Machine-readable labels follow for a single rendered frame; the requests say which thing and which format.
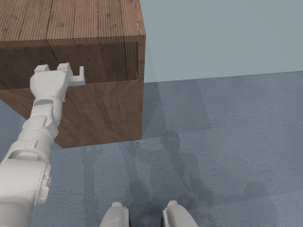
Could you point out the robot right shin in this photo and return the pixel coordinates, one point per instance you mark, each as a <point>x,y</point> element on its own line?
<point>172,203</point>

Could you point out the robot left hand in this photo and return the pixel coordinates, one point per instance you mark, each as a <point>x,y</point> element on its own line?
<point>51,83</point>

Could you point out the robot shin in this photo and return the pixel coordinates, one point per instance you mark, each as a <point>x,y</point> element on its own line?
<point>117,203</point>
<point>172,203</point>

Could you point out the left robot forearm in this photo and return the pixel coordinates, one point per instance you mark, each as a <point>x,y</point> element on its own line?
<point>36,139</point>

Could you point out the drawer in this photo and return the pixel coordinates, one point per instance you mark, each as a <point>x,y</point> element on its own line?
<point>105,62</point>

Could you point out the robot left shin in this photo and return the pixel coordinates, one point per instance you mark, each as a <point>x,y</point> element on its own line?
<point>117,203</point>

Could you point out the left robot upper arm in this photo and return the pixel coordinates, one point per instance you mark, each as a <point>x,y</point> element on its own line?
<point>23,185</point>

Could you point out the cabinet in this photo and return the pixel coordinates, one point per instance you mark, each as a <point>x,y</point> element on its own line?
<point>94,113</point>

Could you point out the handle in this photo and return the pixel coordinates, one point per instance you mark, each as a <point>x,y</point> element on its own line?
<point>77,80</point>

